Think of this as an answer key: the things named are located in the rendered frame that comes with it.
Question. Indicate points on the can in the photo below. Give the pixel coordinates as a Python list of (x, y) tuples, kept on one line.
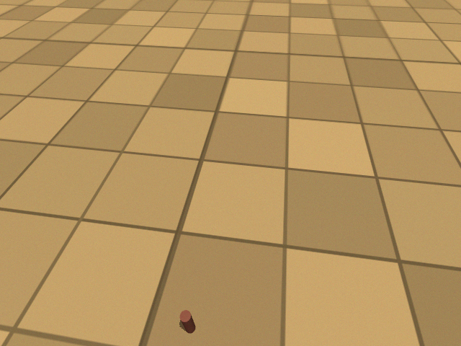
[(187, 321)]

